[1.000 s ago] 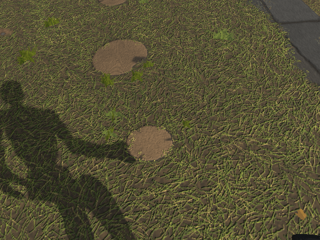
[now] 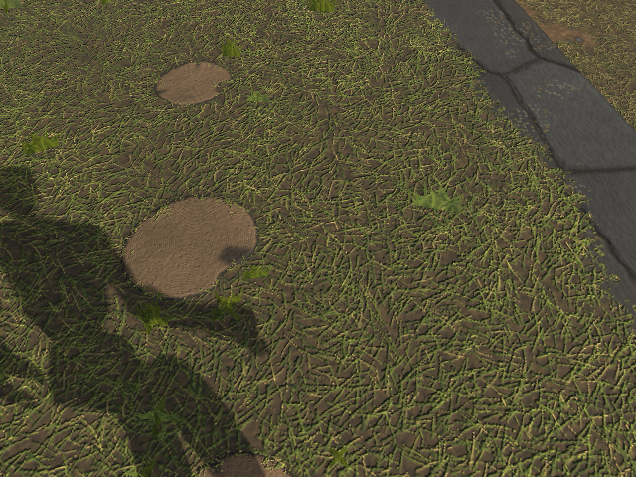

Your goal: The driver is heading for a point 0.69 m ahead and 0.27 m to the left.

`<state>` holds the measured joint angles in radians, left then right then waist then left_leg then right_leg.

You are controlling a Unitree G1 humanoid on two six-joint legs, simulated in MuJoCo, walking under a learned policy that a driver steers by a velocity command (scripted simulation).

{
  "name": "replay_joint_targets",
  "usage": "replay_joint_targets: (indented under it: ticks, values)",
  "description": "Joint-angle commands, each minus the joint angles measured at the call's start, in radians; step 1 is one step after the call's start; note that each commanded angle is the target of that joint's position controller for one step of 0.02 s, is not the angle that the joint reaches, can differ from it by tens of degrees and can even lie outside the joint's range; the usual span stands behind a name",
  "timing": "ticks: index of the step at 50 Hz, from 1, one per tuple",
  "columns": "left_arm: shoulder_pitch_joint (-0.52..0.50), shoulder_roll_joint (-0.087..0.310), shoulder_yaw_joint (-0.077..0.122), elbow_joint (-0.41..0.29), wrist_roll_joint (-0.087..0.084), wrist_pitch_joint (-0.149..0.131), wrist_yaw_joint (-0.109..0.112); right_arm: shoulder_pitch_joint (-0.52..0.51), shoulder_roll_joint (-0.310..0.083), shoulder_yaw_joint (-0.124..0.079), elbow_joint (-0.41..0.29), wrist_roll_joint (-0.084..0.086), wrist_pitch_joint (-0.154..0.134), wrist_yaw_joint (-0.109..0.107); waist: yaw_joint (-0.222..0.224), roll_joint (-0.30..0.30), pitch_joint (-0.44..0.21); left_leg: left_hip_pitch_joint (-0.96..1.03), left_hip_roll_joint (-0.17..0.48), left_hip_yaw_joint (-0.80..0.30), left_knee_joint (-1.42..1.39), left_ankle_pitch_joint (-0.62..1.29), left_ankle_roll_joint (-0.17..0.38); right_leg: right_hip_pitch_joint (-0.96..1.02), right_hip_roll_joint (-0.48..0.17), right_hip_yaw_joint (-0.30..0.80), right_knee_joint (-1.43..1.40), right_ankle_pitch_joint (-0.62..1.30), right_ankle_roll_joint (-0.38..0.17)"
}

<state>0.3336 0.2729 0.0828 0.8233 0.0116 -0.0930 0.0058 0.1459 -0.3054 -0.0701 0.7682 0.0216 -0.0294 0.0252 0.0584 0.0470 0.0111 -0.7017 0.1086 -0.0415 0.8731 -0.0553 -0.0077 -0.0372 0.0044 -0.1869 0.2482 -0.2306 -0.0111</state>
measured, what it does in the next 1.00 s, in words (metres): walks ahead, turning left: left foot, then right foot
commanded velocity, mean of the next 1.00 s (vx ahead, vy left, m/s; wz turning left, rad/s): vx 0.49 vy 0.00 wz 0.57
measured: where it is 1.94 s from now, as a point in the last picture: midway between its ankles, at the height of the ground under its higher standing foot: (246, 382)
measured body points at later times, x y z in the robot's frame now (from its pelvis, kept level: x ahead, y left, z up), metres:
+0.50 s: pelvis +0.27 +0.08 +0.00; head +0.30 +0.10 +0.45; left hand +0.40 +0.38 -0.09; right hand +0.41 -0.18 -0.10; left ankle +0.22 +0.14 -0.74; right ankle +0.48 -0.07 -0.68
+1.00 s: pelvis +0.54 +0.12 +0.00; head +0.57 +0.14 +0.45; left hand +0.40 +0.38 -0.12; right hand +0.84 +0.02 -0.09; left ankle +0.56 +0.33 -0.68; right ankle +0.55 +0.01 -0.74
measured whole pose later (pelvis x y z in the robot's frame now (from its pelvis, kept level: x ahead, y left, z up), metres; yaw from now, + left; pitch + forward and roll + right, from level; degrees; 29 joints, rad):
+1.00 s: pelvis +0.54 +0.12 +0.00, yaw +35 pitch +1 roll -2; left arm 0.32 0.28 0.07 0.83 0.01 -0.09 0.00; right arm 0.16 -0.31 -0.08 0.63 0.02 -0.02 0.01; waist 0.08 0.04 0.04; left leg -0.69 0.09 -0.06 0.87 -0.11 -0.01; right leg -0.06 0.01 -0.14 0.28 -0.24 -0.02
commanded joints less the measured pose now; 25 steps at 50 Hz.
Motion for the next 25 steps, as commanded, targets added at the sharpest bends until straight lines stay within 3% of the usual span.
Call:
replay_joint_targets:
  ticks: [1, 4, 6, 7, 8, 9, 10, 11, 12, 13, 14, 15, 16, 19, 22, 25]
  values:
    - [-0.07, 0.162, 0.038, -0.067, -0.01, -0.013, 0.01, -0.074, -0.007, 0.01, -0.083, -0.003, -0.007, 0.021, -0.013, -0.087, 0.06, 0.038, 0.008, 0.024, -0.129, 0.089, 0.017, -0.049, -0.277, 0.058, -0.124, 0.256, -0.148]
    - [-0.037, 0.185, 0.049, -0.043, -0.028, 0.005, 0.01, -0.139, -0.025, 0.007, -0.123, -0.001, -0.004, 0.034, 0.001, -0.089, 0.082, 0.023, -0.005, 0.056, -0.2, 0.013, 0.052, 0.052, -0.306, 0.027, -0.079, 0.297, -0.128]
    - [-0.038, 0.211, 0.056, -0.037, -0.036, 0.02, 0.012, -0.132, -0.047, -0.004, -0.141, -0.003, -0.002, 0.04, -0.021, -0.109, 0.058, 0.082, -0.049, 0.105, -0.222, -0.086, 0.087, 0.102, -0.313, -0.001, 0.017, 0.533, -0.108]
    - [-0.044, 0.228, 0.06, -0.038, -0.04, 0.028, 0.014, -0.084, -0.068, -0.017, -0.139, -0.002, 0.0, 0.039, -0.054, -0.127, 0.014, 0.167, -0.091, 0.141, -0.221, -0.14, 0.109, 0.113, -0.306, -0.018, 0.114, 0.718, -0.095]
    - [-0.059, 0.232, 0.059, -0.04, -0.045, 0.039, 0.015, 0.04, -0.104, -0.04, -0.111, 0.002, 0.002, 0.035, -0.129, -0.12, -0.054, 0.335, -0.144, 0.172, -0.264, -0.13, 0.138, 0.085, -0.278, -0.049, 0.29, 0.839, -0.072]
    - [-0.042, 0.206, 0.047, -0.044, -0.039, 0.039, 0.019, 0.209, -0.174, -0.078, -0.063, 0.005, 0.007, 0.02, -0.204, -0.088, -0.146, 0.612, -0.176, 0.144, -0.297, -0.082, 0.176, -0.053, -0.235, -0.069, 0.533, 0.762, -0.031]
    - [-0.002, 0.1, 0.014, -0.081, 0.006, 0.029, 0.019, 0.281, -0.288, -0.106, -0.049, 0.01, 0.016, -0.003, -0.173, 0.138, -0.209, 0.9, 0.057, -0.256, -0.335, -0.078, 0.279, -0.412, -0.137, -0.067, 0.898, 0.104, 0.032]
    - [0.017, 0.059, -0.012, -0.124, -0.004, -0.01, 0.009, 0.249, -0.32, -0.096, -0.096, 0.002, -0.003, 0.007, -0.121, 0.211, -0.383, 1.084, 0.233, -0.807, -0.528, -0.288, 0.454, -0.673, 0.035, 0.179, 1.135, -0.397, 0.059]
    - [-0.111, 0.153, 0.008, -0.144, -0.046, -0.036, -0.002, 0.251, -0.227, -0.071, -0.095, -0.002, -0.017, 0.016, -0.183, 0.062, -0.323, 1.061, 0.218, -0.735, -0.593, -0.309, 0.391, -0.785, -0.018, 0.282, 1.166, -0.329, 0.038]
    - [-0.151, 0.151, 0.005, -0.157, -0.056, -0.05, -0.006, 0.222, -0.187, -0.06, -0.087, -0.001, -0.027, 0.015, -0.164, 0.05, -0.2, 0.942, 0.183, -0.587, -0.586, -0.261, 0.354, -0.815, -0.058, 0.266, 1.107, -0.243, 0.013]
    - [-0.149, 0.142, 0.005, -0.141, -0.033, -0.054, 0.004, 0.152, -0.155, -0.05, -0.097, 0.0, -0.031, 0.012, -0.117, -0.027, -0.129, 0.789, 0.137, -0.475, -0.58, -0.173, 0.316, -0.757, -0.103, 0.267, 1.02, -0.168, 0.008]
    - [-0.138, 0.155, 0.014, -0.132, -0.011, -0.047, 0.01, 0.094, -0.119, -0.038, -0.112, -0.008, -0.031, 0.008, -0.077, -0.015, -0.091, 0.666, 0.102, -0.392, -0.591, -0.065, 0.297, -0.679, -0.128, 0.27, 0.941, -0.122, 0.012]
    - [-0.121, 0.158, 0.018, -0.129, -0.006, -0.034, 0.008, 0.066, -0.108, -0.032, -0.13, -0.019, -0.03, 0.003, -0.05, 0.006, -0.08, 0.589, 0.081, -0.358, -0.613, -0.007, 0.295, -0.618, -0.138, 0.274, 0.911, -0.092, 0.017]
    - [-0.133, 0.118, 0.01, -0.14, 0.005, -0.008, 0.008, 0.08, -0.129, -0.04, -0.129, -0.014, -0.038, -0.013, -0.038, -0.007, -0.064, 0.493, 0.051, -0.278, -0.645, 0.125, 0.307, -0.581, -0.121, 0.249, 0.788, -0.019, 0.055]
    - [-0.244, 0.085, -0.005, -0.171, 0.005, -0.006, 0.005, 0.124, -0.144, -0.045, -0.114, -0.005, -0.034, -0.032, -0.076, 0.005, -0.029, 0.465, 0.006, -0.219, -0.644, 0.098, 0.269, -0.582, -0.088, 0.243, 0.565, 0.171, 0.08]
    - [-0.348, 0.071, -0.015, -0.194, -0.008, -0.015, -0.011, 0.165, -0.148, -0.047, -0.101, 0.0, -0.025, -0.04, -0.119, 0.033, -0.009, 0.445, -0.015, -0.215, -0.631, -0.004, 0.234, -0.51, -0.037, 0.234, 0.367, 0.308, 0.081]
